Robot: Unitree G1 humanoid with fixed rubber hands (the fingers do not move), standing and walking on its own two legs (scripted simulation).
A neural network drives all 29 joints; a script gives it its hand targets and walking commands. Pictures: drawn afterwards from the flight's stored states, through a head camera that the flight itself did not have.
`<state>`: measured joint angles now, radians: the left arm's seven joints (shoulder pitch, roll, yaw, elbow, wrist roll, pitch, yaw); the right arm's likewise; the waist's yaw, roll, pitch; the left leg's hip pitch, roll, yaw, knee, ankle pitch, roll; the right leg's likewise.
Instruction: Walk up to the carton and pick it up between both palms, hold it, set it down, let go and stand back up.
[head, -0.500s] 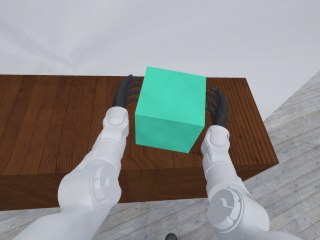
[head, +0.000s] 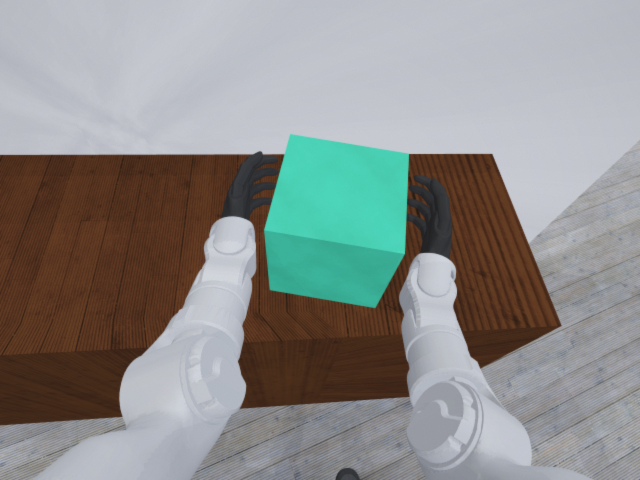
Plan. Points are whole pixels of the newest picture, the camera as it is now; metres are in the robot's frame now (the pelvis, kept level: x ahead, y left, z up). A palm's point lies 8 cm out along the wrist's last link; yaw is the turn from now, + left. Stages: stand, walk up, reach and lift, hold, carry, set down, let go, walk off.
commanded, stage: set down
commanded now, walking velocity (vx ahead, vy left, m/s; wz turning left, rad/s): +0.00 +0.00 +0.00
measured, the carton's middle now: (335, 226) +0.45 -0.06 -0.02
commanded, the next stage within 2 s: none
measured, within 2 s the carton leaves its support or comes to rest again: neither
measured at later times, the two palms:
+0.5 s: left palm (240, 214) +0.44 +0.07 +0.03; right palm (432, 243) +0.38 -0.17 +0.04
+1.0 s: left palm (239, 214) +0.45 +0.08 +0.01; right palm (429, 245) +0.39 -0.18 +0.01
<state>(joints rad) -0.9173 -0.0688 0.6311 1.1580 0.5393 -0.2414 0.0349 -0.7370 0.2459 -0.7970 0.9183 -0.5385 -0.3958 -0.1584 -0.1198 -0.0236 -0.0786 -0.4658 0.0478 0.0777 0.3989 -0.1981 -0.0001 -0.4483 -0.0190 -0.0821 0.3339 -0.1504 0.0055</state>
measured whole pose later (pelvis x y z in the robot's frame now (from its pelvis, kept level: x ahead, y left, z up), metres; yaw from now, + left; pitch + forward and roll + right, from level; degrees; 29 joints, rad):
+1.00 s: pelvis +0.00 +0.01 -0.01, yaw -3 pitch +20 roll -1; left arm -0.94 -0.01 0.54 1.20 0.48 -0.27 0.07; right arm -0.80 0.13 -0.67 1.09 -0.45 -0.41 -0.15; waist -0.11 -0.03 -0.10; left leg -0.58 0.06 0.11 0.47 -0.23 0.01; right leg -0.57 -0.01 -0.05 0.38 -0.15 0.01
